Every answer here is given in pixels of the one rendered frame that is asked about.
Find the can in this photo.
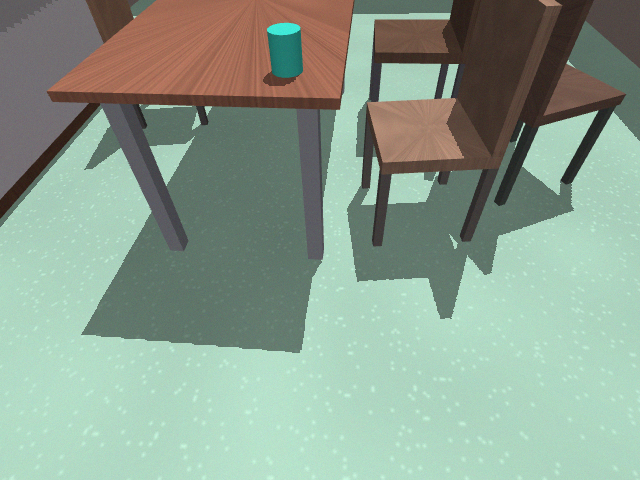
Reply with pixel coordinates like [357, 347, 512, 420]
[267, 23, 303, 78]

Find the chair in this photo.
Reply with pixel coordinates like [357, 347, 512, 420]
[494, 0, 626, 206]
[369, 0, 481, 102]
[86, 0, 208, 129]
[361, 0, 562, 247]

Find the table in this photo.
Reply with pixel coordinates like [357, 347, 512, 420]
[47, 0, 355, 260]

